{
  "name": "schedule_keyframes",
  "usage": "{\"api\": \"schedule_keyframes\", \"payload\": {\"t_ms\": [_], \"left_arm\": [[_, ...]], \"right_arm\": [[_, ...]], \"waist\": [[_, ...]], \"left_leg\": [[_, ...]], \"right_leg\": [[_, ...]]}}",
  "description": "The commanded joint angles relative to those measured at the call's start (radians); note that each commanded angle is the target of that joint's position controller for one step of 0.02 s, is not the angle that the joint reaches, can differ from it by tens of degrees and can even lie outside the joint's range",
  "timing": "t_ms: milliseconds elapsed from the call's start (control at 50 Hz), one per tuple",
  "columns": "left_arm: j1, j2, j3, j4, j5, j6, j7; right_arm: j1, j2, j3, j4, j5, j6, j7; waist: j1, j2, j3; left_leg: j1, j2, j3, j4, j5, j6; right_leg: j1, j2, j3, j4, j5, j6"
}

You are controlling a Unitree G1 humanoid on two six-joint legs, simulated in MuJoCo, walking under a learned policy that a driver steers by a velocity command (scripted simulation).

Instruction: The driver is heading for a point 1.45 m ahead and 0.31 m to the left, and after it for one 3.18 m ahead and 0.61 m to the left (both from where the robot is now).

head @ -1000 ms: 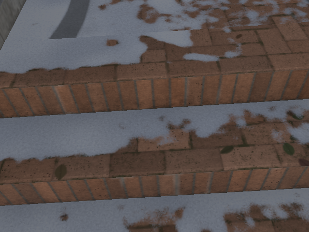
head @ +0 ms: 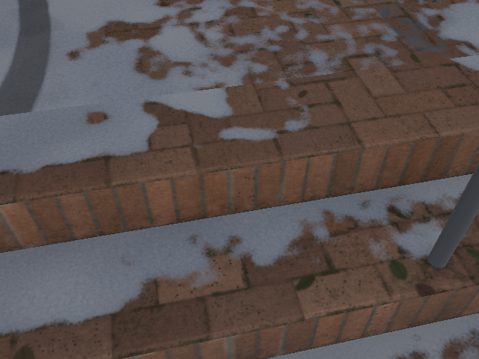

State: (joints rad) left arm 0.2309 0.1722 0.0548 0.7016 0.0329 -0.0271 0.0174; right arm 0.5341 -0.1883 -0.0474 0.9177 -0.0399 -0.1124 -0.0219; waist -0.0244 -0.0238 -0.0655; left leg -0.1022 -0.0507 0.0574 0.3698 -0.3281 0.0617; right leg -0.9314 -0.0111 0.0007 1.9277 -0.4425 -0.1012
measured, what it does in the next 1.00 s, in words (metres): climbs, turning left: right foot 0.17 m higher, then left foot 0.17 m higher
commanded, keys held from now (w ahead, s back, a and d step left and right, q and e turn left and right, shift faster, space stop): w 0.10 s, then w+q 0.88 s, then w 0.02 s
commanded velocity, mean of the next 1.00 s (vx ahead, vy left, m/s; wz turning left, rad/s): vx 0.49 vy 0.00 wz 0.40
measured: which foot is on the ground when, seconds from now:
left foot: down 0.00-0.22, up 0.24-0.74, down 0.76-1.00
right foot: up 0.00-0.18, down 0.20-0.78, up 0.80-1.00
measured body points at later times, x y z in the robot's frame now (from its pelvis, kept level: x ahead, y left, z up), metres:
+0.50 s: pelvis +0.29 -0.08 +0.15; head +0.30 -0.08 +0.60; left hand +0.24 +0.16 +0.01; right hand +0.53 -0.26 +0.07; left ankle +0.31 +0.05 -0.31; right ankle +0.29 -0.16 -0.57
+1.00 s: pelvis +0.57 +0.02 +0.30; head +0.58 +0.02 +0.75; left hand +0.71 +0.29 +0.26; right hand +0.72 -0.20 +0.16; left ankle +0.57 +0.04 -0.41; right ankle +0.63 -0.11 -0.15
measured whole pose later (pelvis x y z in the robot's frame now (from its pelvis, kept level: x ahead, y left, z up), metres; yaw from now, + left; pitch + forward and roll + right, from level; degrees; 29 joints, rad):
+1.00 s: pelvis +0.57 +0.02 +0.30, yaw +26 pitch +3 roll +0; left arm 0.06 0.10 0.00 0.54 0.06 -0.09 0.02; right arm 0.35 -0.24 -0.08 0.89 -0.03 -0.06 0.01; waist 0.00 0.01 -0.05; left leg -0.43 -0.20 0.01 0.73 -0.34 0.17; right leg -1.03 -0.05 0.06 2.05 -0.16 -0.06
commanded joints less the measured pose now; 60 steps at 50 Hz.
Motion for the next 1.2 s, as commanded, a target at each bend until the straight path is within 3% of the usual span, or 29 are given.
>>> {"api": "schedule_keyframes", "payload": {"t_ms": [20,100,120,140,160,200,220,240,260,280,320,360,400,460,520,560,600,640,680,720,740,780,800,820,880,920,980,1100,1200], "left_arm": [[-0.254,-0.076,-0.058,-0.218,-0.013,-0.01,0.011],[-0.436,-0.051,-0.088,-0.351,-0.003,0.01,0.003],[-0.403,-0.072,-0.108,-0.348,-0.015,0.01,-0.025],[-0.369,-0.083,-0.104,-0.313,-0.031,0.007,-0.038],[-0.26,-0.072,-0.083,-0.268,-0.042,0.003,-0.036],[0.133,0.044,-0.018,-0.168,-0.028,0.0,-0.018],[0.205,0.152,0.018,-0.131,0.013,-0.003,-0.011],[0.241,0.298,0.06,-0.085,0.028,-0.008,-0.003],[0.139,0.274,0.068,-0.115,0.01,-0.007,-0.005],[0.008,0.21,0.056,-0.088,-0.005,-0.02,-0.01],[-0.047,0.087,0.027,0.013,-0.016,-0.043,-0.016],[-0.005,0.002,0.003,0.123,0.029,-0.063,-0.021],[0.08,-0.062,-0.014,0.217,0.012,-0.095,-0.032],[0.044,-0.004,-0.014,0.213,0.003,-0.13,-0.039],[0.174,0.074,-0.003,0.265,0.005,-0.148,-0.037],[0.241,0.087,0.0,0.281,0.015,-0.147,-0.036],[0.33,0.046,-0.013,0.324,0.017,-0.134,-0.025],[0.347,0.098,-0.009,0.305,-0.004,-0.125,0.015],[0.264,0.087,-0.025,0.27,-0.039,-0.102,0.039],[0.302,0.219,0.005,0.238,-0.049,-0.092,0.066],[0.269,0.273,0.022,0.219,-0.057,-0.083,0.055],[0.206,0.26,0.035,0.105,-0.051,-0.089,-0.003],[0.064,0.177,0.036,0.01,-0.035,-0.098,-0.04],[0.027,0.11,0.026,-0.053,0.008,-0.117,-0.059],[-0.051,-0.032,-0.027,-0.167,0.027,-0.119,-0.029],[-0.001,-0.084,-0.061,-0.164,0.034,-0.083,-0.002],[-0.045,-0.058,-0.065,-0.17,0.033,-0.039,0.001],[-0.456,-0.155,-0.118,-0.305,0.045,-0.022,-0.001],[-0.446,-0.124,-0.107,-0.286,0.017,0.005,-0.037]], "right_arm": [[0.008,-0.069,-0.003,0.006,-0.001,-0.029,0.01],[0.06,-0.056,0.016,0.102,0.048,0.002,-0.001],[0.029,-0.058,0.017,0.087,0.066,0.013,-0.01],[-0.027,-0.069,0.024,0.045,0.074,0.015,-0.009],[0.015,-0.168,0.01,0.034,0.079,-0.003,-0.002],[-0.067,-0.358,-0.064,-0.001,0.077,-0.03,0.016],[-0.051,-0.295,-0.059,0.003,0.065,-0.05,0.044],[-0.075,-0.104,-0.035,-0.1,0.08,-0.055,0.082],[-0.102,-0.089,-0.05,-0.115,0.02,-0.057,0.081],[-0.16,-0.027,-0.052,-0.177,0.014,-0.035,0.075],[-0.261,0.016,-0.029,-0.245,-0.015,-0.029,0.06],[-0.264,0.064,-0.005,-0.247,0.013,0.016,0.052],[-0.272,0.14,0.025,-0.253,0.02,0.049,0.034],[-0.33,0.066,0.01,-0.27,0.015,0.084,0.019],[-0.496,0.102,0.02,-0.331,0.011,0.109,-0.01],[-0.607,0.096,0.028,-0.386,0.004,0.109,-0.024],[-0.68,0.107,0.052,-0.428,0.006,0.107,-0.008],[-0.731,0.074,0.055,-0.46,0.01,0.127,0.021],[-0.693,0.087,0.065,-0.442,0.022,0.136,0.044],[-0.535,0.075,0.054,-0.386,0.046,0.154,0.03],[-0.353,0.033,0.036,-0.341,0.039,0.146,0.024],[-0.251,-0.114,-0.029,-0.294,0.059,0.116,0.018],[-0.293,-0.236,-0.083,-0.307,0.056,0.135,0.021],[-0.396,-0.234,-0.085,-0.347,0.023,0.131,0.028],[-0.311,-0.074,-0.045,-0.181,0.013,0.064,0.013],[-0.265,-0.055,-0.036,-0.109,0.004,0.044,0.02],[-0.19,-0.054,-0.023,-0.071,0.022,0.019,0.035],[0.026,-0.085,-0.021,0.03,0.024,0.0,0.027],[0.084,-0.098,-0.03,-0.006,0.041,0.022,-0.04]], "waist": [[0.047,0.039,0.24],[0.006,0.075,0.268],[0.016,0.043,0.227],[0.004,-0.019,0.135],[0.056,0.067,-0.031],[0.257,0.194,-0.305],[0.256,0.152,-0.378],[0.208,-0.326,-0.425],[0.175,-0.209,-0.451],[0.067,-0.106,-0.295],[0.037,-0.005,-0.016],[-0.018,0.024,0.051],[-0.05,0.02,0.106],[-0.075,0.04,0.13],[-0.019,-0.041,0.128],[0.003,0.023,0.151],[0.01,0.019,0.143],[0.016,-0.025,0.122],[-0.001,-0.038,0.096],[-0.058,-0.139,-0.083],[-0.119,-0.216,-0.188],[-0.133,-0.15,-0.228],[-0.148,0.195,-0.229],[-0.068,0.03,-0.254],[0.028,-0.062,0.027],[0.069,-0.043,0.084],[0.075,-0.054,0.111],[-0.044,0.072,0.126],[-0.052,0.056,-0.008]], "left_leg": [[0.003,0.361,-0.252,-0.264,-0.058,0.161],[-0.068,0.274,-0.113,-0.451,0.123,0.13],[-0.216,0.245,-0.046,-0.554,0.28,0.155],[-0.361,0.211,-0.023,-0.525,0.564,0.174],[-0.295,0.257,-0.02,-0.323,1.223,0.177],[-0.005,0.282,-0.071,0.167,1.609,0.089],[-0.062,0.236,-0.119,0.461,1.292,0.061],[-0.447,-0.027,-0.173,0.938,0.242,0.005],[-0.51,-0.034,-0.342,1.35,0.211,0.009],[-0.601,0.024,-0.282,1.438,0.28,0.003],[-0.75,0.077,-0.17,1.593,0.315,0.029],[-0.844,0.053,-0.186,1.691,0.256,0.062],[-0.974,0.049,-0.225,1.718,0.264,0.087],[-0.962,0.03,-0.167,1.558,0.311,0.054],[-1.24,-0.009,-0.111,1.902,0.112,0.092],[-1.367,0.01,-0.131,1.848,-0.003,0.111],[-1.326,0.042,-0.059,1.635,0.0,0.113],[-1.237,0.097,0.047,1.382,-0.055,0.097],[-0.881,0.075,0.195,1.032,-0.137,0.117],[-0.534,-0.072,0.299,0.923,-0.186,0.125],[-0.418,-0.098,0.23,0.835,-0.218,0.152],[-0.104,-0.07,-0.165,0.48,-0.322,0.216],[-0.026,0.169,-0.821,0.082,-0.518,0.355],[-0.065,0.224,-1.038,-0.063,-0.501,0.321],[-0.314,0.166,-0.772,0.013,-0.257,0.235],[-0.315,0.105,-0.535,0.058,0.03,0.182],[-0.309,0.08,-0.4,0.088,0.24,0.102],[-0.202,0.091,-0.421,-0.066,0.166,0.077],[0.153,0.196,-0.318,-0.211,0.986,0.127]], "right_leg": [[-0.54,-0.064,0.068,0.232,-0.066,-0.027],[-0.451,-0.123,-0.086,-0.111,-0.102,-0.037],[-0.097,-0.14,-0.146,-0.427,0.02,-0.065],[0.297,-0.067,-0.246,-0.59,0.105,-0.066],[0.567,0.026,-0.26,-0.569,0.076,-0.063],[0.777,0.074,-0.107,-0.873,0.113,-0.066],[0.874,-0.023,0.113,-0.996,-0.036,-0.086],[1.032,-0.376,0.729,-1.413,-0.096,-0.193],[0.924,-0.399,0.955,-1.609,-0.217,-0.137],[0.762,-0.386,0.797,-1.57,-0.383,-0.128],[0.537,-0.35,0.574,-1.506,-0.346,-0.107],[0.49,-0.314,0.342,-1.513,-0.122,-0.058],[0.513,-0.283,0.149,-1.528,0.06,0.01],[0.459,-0.269,-0.046,-1.613,0.25,0.025],[0.695,-0.302,-0.056,-1.69,0.328,-0.033],[0.845,-0.298,-0.09,-1.725,0.244,-0.015],[0.882,-0.241,-0.162,-1.756,0.285,0.02],[0.927,-0.253,-0.2,-1.884,0.394,-0.018],[0.875,-0.219,-0.304,-1.883,0.984,-0.033],[0.948,-0.297,-0.309,-1.606,2.018,-0.041],[1.038,-0.324,-0.295,-1.402,2.08,-0.051],[0.702,-0.236,-0.267,-0.878,1.474,-0.006],[0.334,0.046,-0.195,-0.334,0.287,0.084],[0.22,0.031,0.102,-0.049,0.305,0.083],[-0.003,-0.02,0.098,0.137,0.333,0.038],[-0.135,-0.035,0.087,0.216,0.308,0.025],[-0.242,-0.065,0.049,0.105,0.268,0.044],[-0.496,-0.051,-0.107,0.101,0.111,0.02],[-0.207,-0.042,-0.17,-0.323,0.016,-0.014]]}}
Velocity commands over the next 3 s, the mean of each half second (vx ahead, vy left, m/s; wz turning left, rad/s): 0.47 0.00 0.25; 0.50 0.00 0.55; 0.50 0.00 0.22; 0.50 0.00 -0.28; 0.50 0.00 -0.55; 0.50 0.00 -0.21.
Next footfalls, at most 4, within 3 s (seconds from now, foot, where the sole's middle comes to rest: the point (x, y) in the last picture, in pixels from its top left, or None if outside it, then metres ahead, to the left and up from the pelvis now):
0.20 right None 0.33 -0.16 -0.61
0.76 left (223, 273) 0.61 0.06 -0.44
1.30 right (212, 122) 0.96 0.08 -0.28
1.76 left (102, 88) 1.12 0.39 -0.28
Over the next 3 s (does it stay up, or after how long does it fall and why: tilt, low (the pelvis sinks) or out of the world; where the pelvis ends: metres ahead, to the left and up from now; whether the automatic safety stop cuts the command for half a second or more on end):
stays up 1.75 0.38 0.50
